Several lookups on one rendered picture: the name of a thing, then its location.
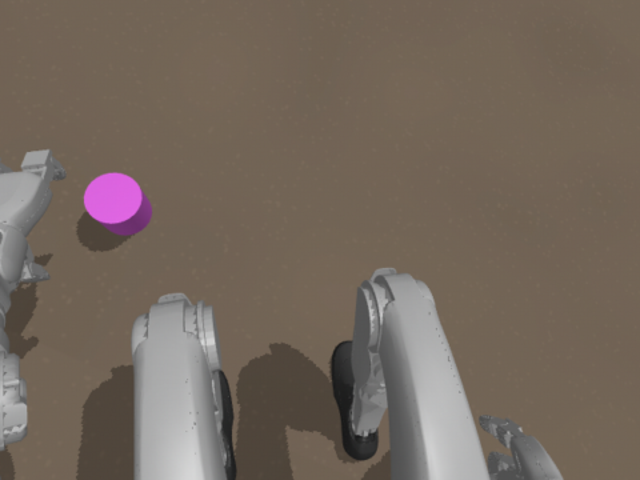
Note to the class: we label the can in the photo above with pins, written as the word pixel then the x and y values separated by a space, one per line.
pixel 117 202

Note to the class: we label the left robot arm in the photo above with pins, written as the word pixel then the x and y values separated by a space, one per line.
pixel 13 389

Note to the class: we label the right robot hand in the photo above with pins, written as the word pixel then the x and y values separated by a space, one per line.
pixel 530 460

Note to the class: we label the left robot foot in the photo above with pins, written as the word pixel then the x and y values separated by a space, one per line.
pixel 226 429

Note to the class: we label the right robot foot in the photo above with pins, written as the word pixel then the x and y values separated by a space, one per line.
pixel 357 447

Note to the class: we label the left robot hand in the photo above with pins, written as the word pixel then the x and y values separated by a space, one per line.
pixel 25 197

